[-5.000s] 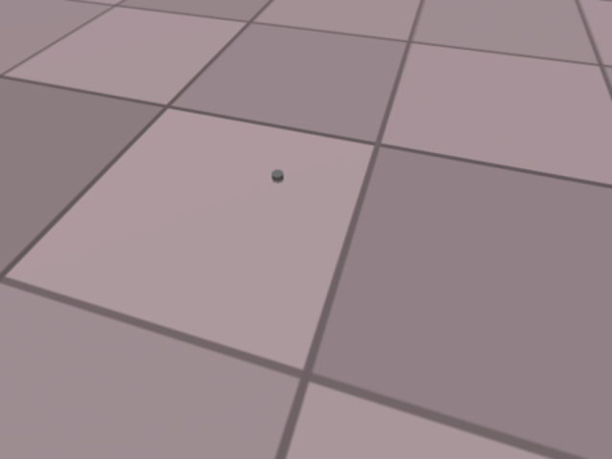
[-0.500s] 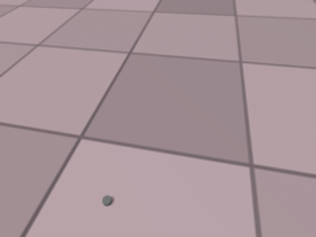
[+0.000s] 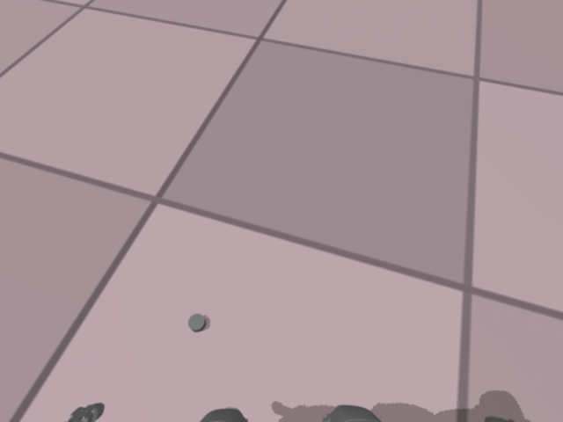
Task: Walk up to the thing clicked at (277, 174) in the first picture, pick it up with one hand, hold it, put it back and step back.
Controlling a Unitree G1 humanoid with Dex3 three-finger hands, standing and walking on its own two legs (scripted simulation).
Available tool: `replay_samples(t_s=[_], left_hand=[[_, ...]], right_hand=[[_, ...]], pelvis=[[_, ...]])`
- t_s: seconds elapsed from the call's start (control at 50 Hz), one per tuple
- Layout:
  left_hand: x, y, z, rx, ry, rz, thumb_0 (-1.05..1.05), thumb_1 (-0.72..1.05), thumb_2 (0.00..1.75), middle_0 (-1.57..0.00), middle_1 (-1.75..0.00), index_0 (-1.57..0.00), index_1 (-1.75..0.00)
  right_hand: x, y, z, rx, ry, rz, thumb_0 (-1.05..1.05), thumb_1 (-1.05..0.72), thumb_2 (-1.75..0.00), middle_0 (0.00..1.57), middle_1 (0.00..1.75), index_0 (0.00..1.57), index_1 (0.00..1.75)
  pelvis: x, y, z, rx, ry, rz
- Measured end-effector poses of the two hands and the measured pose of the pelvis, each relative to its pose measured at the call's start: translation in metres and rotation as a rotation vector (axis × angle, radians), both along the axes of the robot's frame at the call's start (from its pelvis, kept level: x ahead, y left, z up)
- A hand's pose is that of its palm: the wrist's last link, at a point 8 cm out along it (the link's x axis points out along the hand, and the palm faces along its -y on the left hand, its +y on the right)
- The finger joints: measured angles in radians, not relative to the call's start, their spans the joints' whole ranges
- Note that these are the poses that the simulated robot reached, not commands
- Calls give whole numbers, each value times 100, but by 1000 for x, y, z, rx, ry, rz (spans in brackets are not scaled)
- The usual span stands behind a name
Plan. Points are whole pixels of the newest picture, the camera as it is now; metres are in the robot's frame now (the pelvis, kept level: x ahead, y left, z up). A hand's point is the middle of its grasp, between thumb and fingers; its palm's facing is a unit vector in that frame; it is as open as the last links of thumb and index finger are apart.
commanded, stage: walk up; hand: left
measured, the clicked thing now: (197, 322) +0.45 +0.31 -0.74
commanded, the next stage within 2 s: stand in 1.48 s
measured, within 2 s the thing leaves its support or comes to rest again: neither
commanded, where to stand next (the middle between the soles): +0.06 +0.05 m, yaw +0 degrees
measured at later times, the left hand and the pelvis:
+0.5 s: hand out of the picture +0.09 +0.30 -0.13, palm faces +0.01 -0.90 -0.43, open 7.4 cm; pelvis +0.00 +0.02 +0.01, yaw +1 degrees
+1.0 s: hand out of the picture +0.09 +0.27 -0.13, palm faces +0.01 -0.93 -0.36, open 7.4 cm; pelvis +0.00 +0.02 +0.02, yaw +2 degrees
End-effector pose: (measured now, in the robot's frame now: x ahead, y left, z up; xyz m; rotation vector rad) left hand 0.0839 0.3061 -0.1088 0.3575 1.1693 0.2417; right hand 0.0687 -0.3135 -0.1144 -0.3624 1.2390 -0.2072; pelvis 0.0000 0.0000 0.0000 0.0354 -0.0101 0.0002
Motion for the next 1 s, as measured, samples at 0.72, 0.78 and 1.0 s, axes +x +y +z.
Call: replay_samples(t_s=[0.72, 0.78, 1.0], left_hand=[[-23, 14, 18, -12, 46, 19, 0, 90, 90, -21, -30, -20, -30], [-21, 11, 17, -28, 40, 22, 0, 90, 90, -21, -30, -20, -30], [-5, 11, 17, -42, 20, 14, 0, 90, 90, -21, -30, -20, -30]], right_hand=[[24, 31, 10, 77, -41, -3, 0, -91, -90, 20, 30, 20, 30], [17, 29, 13, 70, -23, -9, 0, -91, -90, 20, 30, 20, 30], [5, 31, 16, 57, 17, -23, 0, -91, -90, 20, 30, 20, 30]], pelvis=[[-7, 14, 19, -32, -35, 21], [-6, 15, 20, -33, -35, 23], [-1, 16, 23, -40, -21, 28]])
